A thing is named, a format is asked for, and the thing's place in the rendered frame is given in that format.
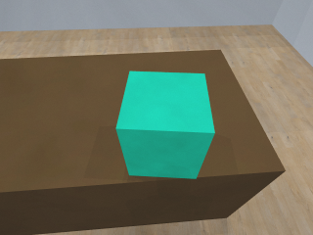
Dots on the pedestal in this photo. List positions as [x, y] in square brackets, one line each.
[61, 164]

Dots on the carton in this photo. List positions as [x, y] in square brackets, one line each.
[165, 124]

